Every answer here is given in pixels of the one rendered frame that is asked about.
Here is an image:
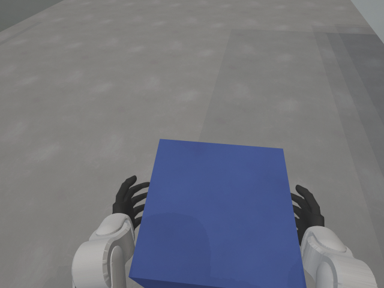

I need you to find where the carton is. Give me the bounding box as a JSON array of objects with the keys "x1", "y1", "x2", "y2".
[{"x1": 128, "y1": 139, "x2": 307, "y2": 288}]

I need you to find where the right robot forearm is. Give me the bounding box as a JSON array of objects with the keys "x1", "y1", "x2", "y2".
[{"x1": 301, "y1": 226, "x2": 378, "y2": 288}]

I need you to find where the left robot hand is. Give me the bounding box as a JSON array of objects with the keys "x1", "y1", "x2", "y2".
[{"x1": 112, "y1": 175, "x2": 150, "y2": 230}]

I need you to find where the right robot hand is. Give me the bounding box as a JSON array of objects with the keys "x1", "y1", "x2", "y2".
[{"x1": 291, "y1": 185, "x2": 325, "y2": 246}]

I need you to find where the left robot forearm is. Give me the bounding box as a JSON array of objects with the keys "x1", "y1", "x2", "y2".
[{"x1": 71, "y1": 213, "x2": 135, "y2": 288}]

